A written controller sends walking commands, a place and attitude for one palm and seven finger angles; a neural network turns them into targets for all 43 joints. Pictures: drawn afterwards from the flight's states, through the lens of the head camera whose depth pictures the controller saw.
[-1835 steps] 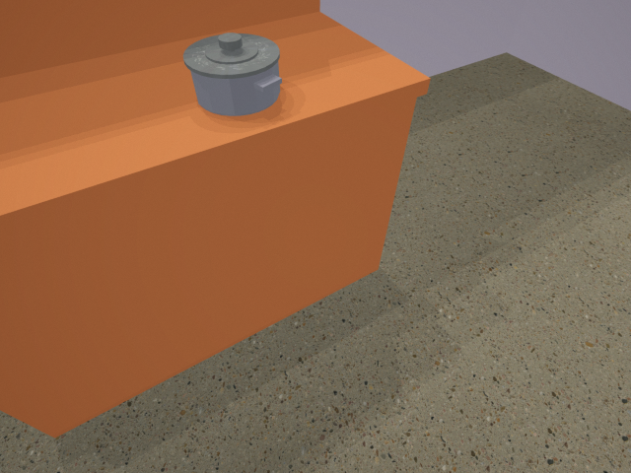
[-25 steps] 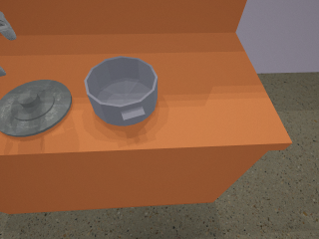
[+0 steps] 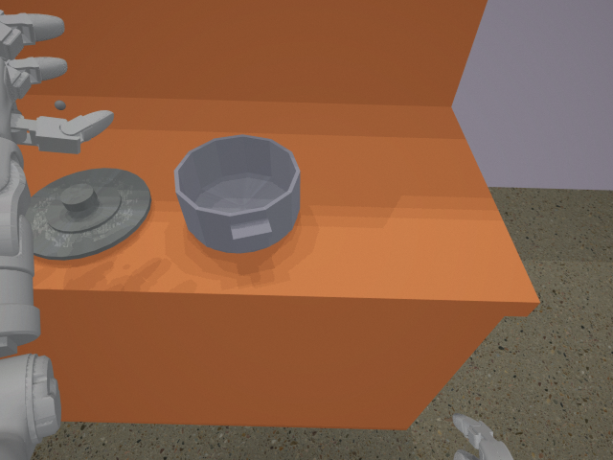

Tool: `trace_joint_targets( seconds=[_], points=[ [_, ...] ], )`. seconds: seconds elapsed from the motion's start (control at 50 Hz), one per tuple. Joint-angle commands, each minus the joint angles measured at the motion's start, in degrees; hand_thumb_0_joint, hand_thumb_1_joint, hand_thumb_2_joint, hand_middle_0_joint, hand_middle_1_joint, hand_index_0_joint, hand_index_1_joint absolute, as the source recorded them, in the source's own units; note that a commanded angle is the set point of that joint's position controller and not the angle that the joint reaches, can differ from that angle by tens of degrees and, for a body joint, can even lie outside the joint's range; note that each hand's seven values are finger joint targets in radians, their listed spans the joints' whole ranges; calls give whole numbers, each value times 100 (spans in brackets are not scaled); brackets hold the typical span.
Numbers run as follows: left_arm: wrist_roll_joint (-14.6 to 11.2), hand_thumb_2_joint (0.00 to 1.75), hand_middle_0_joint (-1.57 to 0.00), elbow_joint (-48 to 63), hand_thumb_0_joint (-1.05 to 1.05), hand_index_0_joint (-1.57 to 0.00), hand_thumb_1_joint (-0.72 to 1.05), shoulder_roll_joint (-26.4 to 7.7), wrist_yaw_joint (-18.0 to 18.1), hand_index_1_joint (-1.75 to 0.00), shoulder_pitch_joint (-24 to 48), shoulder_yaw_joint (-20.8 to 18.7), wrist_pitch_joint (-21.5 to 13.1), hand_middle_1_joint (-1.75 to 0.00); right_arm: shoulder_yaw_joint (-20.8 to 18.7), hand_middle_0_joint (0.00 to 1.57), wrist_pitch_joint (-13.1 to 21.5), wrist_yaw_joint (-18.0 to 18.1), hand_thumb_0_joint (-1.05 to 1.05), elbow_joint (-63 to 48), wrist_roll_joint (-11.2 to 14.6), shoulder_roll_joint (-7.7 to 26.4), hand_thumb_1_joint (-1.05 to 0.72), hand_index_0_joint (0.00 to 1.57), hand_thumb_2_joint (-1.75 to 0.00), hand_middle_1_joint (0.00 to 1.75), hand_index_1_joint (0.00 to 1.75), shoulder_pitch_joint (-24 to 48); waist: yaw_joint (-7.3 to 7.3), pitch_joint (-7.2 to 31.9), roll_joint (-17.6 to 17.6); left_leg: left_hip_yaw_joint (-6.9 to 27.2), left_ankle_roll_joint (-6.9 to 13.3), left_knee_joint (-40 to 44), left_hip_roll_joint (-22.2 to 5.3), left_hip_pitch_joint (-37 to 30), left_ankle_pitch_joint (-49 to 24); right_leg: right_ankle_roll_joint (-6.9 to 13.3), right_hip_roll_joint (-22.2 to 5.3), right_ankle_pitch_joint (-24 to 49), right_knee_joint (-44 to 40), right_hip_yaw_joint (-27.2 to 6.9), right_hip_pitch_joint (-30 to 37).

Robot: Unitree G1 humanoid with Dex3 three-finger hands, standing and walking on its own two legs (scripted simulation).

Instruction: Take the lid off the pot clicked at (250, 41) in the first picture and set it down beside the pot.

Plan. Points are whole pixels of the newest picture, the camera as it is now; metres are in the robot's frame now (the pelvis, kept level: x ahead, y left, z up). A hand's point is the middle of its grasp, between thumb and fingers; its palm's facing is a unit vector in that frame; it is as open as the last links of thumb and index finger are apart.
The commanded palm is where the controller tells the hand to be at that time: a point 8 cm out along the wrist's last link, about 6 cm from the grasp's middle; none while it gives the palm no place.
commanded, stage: draw the hand back to the body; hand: left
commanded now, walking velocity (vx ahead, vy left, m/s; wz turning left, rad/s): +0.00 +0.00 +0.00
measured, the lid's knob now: (79, 197) +0.46 +0.38 +0.07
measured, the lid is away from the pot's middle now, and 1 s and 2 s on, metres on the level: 0.25 0.25 0.25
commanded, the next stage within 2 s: step back with the hand held close in 1.52 s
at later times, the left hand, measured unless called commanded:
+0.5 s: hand (38, 149) +0.32 +0.26 +0.27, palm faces +0.54 -0.81 -0.24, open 8.8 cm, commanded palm +0.26 +0.30 +0.27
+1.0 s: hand (1, 226) +0.23 +0.25 +0.27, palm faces +0.50 -0.84 -0.23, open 7.4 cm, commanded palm +0.18 +0.29 +0.26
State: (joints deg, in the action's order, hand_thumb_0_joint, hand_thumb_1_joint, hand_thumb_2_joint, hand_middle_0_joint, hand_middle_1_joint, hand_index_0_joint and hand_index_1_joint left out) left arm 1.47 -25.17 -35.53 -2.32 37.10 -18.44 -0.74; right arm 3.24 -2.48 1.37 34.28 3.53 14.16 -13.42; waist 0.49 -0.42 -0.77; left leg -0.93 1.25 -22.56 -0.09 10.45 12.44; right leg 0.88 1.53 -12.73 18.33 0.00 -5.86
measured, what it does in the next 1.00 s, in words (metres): stands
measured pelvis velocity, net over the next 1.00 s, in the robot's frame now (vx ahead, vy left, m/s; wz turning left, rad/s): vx -0.01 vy -0.01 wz -0.01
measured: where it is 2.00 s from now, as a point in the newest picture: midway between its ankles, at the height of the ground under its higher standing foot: outside the picture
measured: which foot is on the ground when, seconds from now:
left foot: down 0.00-1.00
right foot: down 0.00-1.00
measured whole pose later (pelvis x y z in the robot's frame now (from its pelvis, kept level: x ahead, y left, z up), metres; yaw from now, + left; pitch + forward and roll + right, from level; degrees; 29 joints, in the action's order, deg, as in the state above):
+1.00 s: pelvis -0.01 -0.01 +0.00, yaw +0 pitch -4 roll -1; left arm -8.7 20.0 -23.3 4.5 -3.0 -24.9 -5.3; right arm 1.3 3.7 3.2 38.8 1.8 13.4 -8.0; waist -3.8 -1.0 -3.6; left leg -1.0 0.3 -22.6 -1.1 6.0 12.5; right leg 1.7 2.5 -12.9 18.8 -0.1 -1.7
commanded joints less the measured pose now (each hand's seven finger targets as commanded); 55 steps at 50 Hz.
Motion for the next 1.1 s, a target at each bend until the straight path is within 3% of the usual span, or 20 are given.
trace_joint_targets(
  seconds=[0.0,0.1,0.18,0.26,0.32,0.38,0.42,0.44,0.48,0.5,0.58,0.64,0.72,0.74,0.84,0.88,0.94,1.0,1.02,1.08],
  points=[
    [-385,78,-35,1858,0,-35,13,-2046,526,-68,1868,-1158,-476,-68,-442,20,356,103,0,-537,-53,971,-90,20,-90,30,30,354,-101,1534,-1137,188,128,48,-123,-1123,-1725,235,-17,1742,-45,61,133],
    [-633,80,-33,1699,0,-33,25,-1670,543,-62,503,-1244,-383,-62,-536,20,343,94,0,-482,-27,1006,-90,20,-90,30,30,464,-150,1349,103,-51,231,-100,-90,-676,-1836,55,-96,2601,87,47,390],
    [-676,82,-31,2619,0,-31,35,-1374,537,-57,774,-918,-478,-57,-542,20,462,116,0,-508,36,949,-90,20,-90,30,30,663,-78,1428,-256,-123,280,-155,-31,-921,-1738,-21,-141,2642,60,-10,217],
    [-706,83,-29,2873,0,-29,44,-1629,672,-53,441,-1288,-497,-53,-532,20,576,156,0,-401,16,946,-90,20,-90,30,30,738,-173,1382,-154,-90,291,-175,-20,-975,-1636,-82,-169,2775,88,-62,213],
    [-743,84,-28,2827,0,-28,51,-1433,700,-49,129,-1230,-504,-49,-519,20,589,179,0,-357,6,906,-90,20,-90,30,30,802,-170,1219,-90,-103,268,-143,-11,-875,-1427,-91,-173,2529,60,-54,172],
    [-756,85,-26,3771,0,-26,59,-1281,710,-45,73,-1164,-668,-45,-507,20,701,163,0,-454,4,813,-90,20,-90,30,30,942,-190,1613,-695,-108,250,-170,16,-1187,-1667,-55,-174,2617,94,-62,314],
    [-811,86,-25,3712,0,-25,64,-1159,741,-43,-355,-1198,-646,-43,-499,20,733,164,0,-427,-22,808,-90,20,-90,30,30,989,-246,1426,-433,-84,241,-149,-21,-1134,-1636,-46,-135,2579,89,-22,232],
    [-819,86,-25,3705,0,-25,66,-1279,761,-42,-540,-1389,-629,-42,-505,20,729,166,0,-404,-29,817,-90,20,-90,30,30,992,-279,1407,-335,-92,238,-144,-35,-1098,-1644,-51,-127,2605,98,-20,268],
    [-851,87,-24,3397,0,-24,71,-1240,758,-39,-810,-1469,-594,-39,-515,20,687,187,0,-361,-37,816,-90,20,-90,30,30,986,-250,1177,102,-121,235,-102,-25,-914,-1468,-91,-135,2476,51,4,216],
    [-871,87,-23,3340,0,-23,73,-1144,738,-38,-892,-1401,-572,-38,-508,20,667,200,0,-368,-41,809,-90,20,-90,30,30,1032,-265,1016,64,-141,237,-92,-42,-862,-1379,-74,-124,2309,20,-4,129],
    [-913,89,-21,4331,0,-21,83,-783,682,-34,-1034,-1150,-695,-34,-459,20,765,182,0,-526,-39,686,-90,20,-90,30,30,1214,-285,1208,-379,-122,230,-59,-32,-1147,-1491,-22,-112,2174,-29,11,144],
    [-957,90,-20,4412,0,-20,90,-819,704,-30,-1419,-1318,-637,-30,-457,20,759,203,0,-480,-60,688,-90,20,-90,30,30,1262,-335,1079,-96,-112,236,-49,-74,-1117,-1483,-23,-78,2134,-61,26,99],
    [-970,90,-20,4776,0,-20,90,-605,718,-30,-1561,-1230,-692,-30,-425,20,812,230,0,-478,-82,625,-90,20,-90,30,30,1339,-327,948,-381,-97,212,16,-65,-1167,-1328,18,-61,1771,-148,35,-9],
    [-997,90,-20,4691,0,-20,90,-567,720,-30,-1748,-1268,-668,-30,-421,20,816,244,0,-461,-89,614,-90,20,-90,30,30,1344,-338,811,-247,-92,208,27,-83,-1126,-1289,15,-49,1717,-170,55,-59],
    [-1040,90,-20,5311,0,-20,90,-418,734,-30,-2448,-1340,-743,-30,-428,20,881,244,0,-503,-122,575,-90,20,-90,30,30,1408,-415,994,-331,-52,189,93,-96,-1201,-1325,44,-52,1672,-183,62,81],
    [-1026,90,-20,5606,0,-20,90,-222,730,-30,-2499,-1195,-799,-30,-418,20,919,227,0,-509,-131,539,-90,20,-90,30,30,1427,-358,975,-412,-54,159,124,-94,-1227,-1342,56,-50,1615,-184,89,71],
    [-1047,90,-20,5617,0,-20,90,-230,743,-30,-2828,-1284,-786,-30,-418,20,924,252,0,-471,-156,547,-90,20,-90,30,30,1442,-403,746,-274,-16,161,157,-114,-1123,-1209,64,-29,1466,-240,101,-19],
    [-1034,90,-20,5862,0,-20,90,-157,751,-30,-3267,-1326,-856,-30,-434,20,963,246,0,-468,-194,531,-90,20,-90,30,30,1441,-427,763,-398,-15,137,185,-120,-1116,-1187,77,-39,1404,-239,117,15],
    [-1037,90,-20,6008,0,-20,90,73,717,-30,-3315,-1092,-847,-30,-409,20,953,226,0,-491,-186,505,-90,20,-90,30,30,1484,-410,637,-437,-2,121,223,-132,-1089,-1112,82,-31,1287,-274,124,-42],
    [-1018,90,-20,6402,0,-20,90,158,708,-30,-3546,-1011,-904,-30,-400,20,1002,201,0,-532,-192,477,-90,20,-90,30,30,1515,-386,630,-451,37,109,276,-133,-1112,-1025,94,-25,1134,-308,135,-38]
  ],
)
